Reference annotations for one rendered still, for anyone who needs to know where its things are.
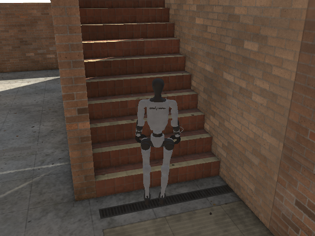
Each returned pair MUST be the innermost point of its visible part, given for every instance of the robot right forearm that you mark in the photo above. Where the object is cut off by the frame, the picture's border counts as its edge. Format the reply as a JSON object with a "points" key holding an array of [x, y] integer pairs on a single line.
{"points": [[176, 130]]}

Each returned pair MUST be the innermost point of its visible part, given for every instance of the humanoid robot torso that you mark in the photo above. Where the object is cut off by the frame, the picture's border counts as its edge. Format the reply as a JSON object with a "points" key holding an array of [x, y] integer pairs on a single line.
{"points": [[157, 119]]}

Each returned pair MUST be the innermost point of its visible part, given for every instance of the robot left forearm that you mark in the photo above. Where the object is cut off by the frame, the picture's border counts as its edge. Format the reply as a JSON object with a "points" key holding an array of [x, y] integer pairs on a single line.
{"points": [[138, 130]]}

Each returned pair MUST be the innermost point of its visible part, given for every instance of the robot left hand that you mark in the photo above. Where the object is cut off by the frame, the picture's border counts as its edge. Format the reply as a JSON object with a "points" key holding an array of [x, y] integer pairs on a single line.
{"points": [[137, 138]]}

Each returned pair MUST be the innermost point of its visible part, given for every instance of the right robot shin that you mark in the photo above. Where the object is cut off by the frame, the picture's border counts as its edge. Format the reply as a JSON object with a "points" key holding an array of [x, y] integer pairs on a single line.
{"points": [[164, 181]]}

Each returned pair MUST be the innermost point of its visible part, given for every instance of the robot right upper arm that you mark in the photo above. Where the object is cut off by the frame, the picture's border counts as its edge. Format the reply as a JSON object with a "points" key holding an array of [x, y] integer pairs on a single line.
{"points": [[174, 112]]}

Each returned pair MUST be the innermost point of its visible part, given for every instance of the robot right hand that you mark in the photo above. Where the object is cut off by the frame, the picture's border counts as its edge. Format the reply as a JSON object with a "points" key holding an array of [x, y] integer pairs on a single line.
{"points": [[178, 139]]}

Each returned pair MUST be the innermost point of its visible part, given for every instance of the robot left upper arm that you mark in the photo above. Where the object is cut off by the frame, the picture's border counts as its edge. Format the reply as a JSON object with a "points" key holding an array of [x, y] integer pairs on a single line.
{"points": [[142, 104]]}

